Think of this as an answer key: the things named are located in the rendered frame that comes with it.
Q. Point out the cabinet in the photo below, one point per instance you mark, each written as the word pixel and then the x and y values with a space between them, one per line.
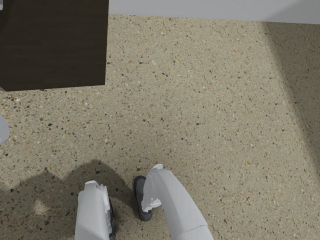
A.
pixel 51 44

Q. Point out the right robot shin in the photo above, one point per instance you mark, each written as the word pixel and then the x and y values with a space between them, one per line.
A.
pixel 147 202

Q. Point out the left robot upper arm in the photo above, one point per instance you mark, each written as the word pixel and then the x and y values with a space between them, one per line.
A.
pixel 4 130

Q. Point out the robot shin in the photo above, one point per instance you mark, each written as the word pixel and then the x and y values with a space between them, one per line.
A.
pixel 107 215
pixel 147 202

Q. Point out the left robot shin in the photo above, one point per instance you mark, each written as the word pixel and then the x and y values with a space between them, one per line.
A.
pixel 107 215

